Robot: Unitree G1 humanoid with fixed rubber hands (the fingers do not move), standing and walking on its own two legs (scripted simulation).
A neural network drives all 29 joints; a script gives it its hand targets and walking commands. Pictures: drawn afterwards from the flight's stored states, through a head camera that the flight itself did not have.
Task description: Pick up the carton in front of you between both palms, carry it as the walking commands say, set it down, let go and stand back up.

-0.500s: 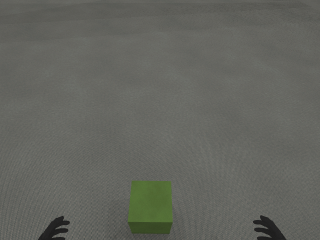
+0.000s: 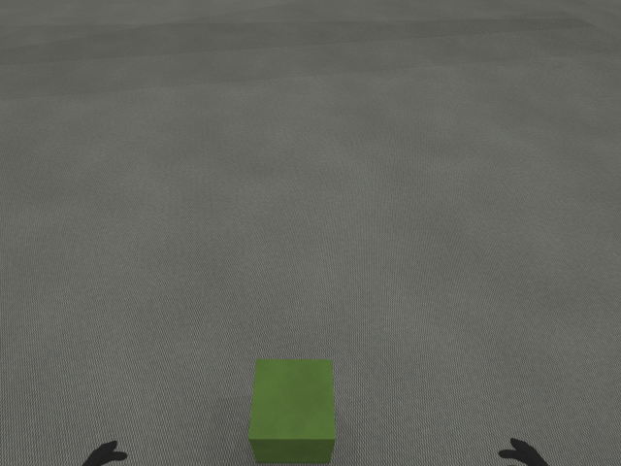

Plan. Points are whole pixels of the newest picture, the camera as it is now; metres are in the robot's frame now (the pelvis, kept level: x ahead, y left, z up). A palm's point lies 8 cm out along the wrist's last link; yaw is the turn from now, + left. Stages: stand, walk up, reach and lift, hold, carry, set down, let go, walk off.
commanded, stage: stand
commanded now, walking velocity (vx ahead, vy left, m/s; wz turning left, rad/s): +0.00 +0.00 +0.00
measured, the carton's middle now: (293, 412) +0.40 +0.04 -0.65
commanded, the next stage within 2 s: none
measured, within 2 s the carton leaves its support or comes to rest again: neither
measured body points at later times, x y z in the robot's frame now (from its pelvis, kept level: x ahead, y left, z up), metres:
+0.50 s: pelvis -0.02 -0.01 +0.01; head -0.02 -0.01 +0.45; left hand +0.08 +0.31 -0.11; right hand +0.09 -0.31 -0.11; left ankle -0.03 +0.10 -0.74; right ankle -0.05 -0.10 -0.74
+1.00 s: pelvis -0.02 +0.00 +0.01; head -0.02 +0.00 +0.46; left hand +0.07 +0.31 -0.11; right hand +0.08 -0.32 -0.11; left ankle -0.03 +0.10 -0.74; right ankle -0.05 -0.10 -0.74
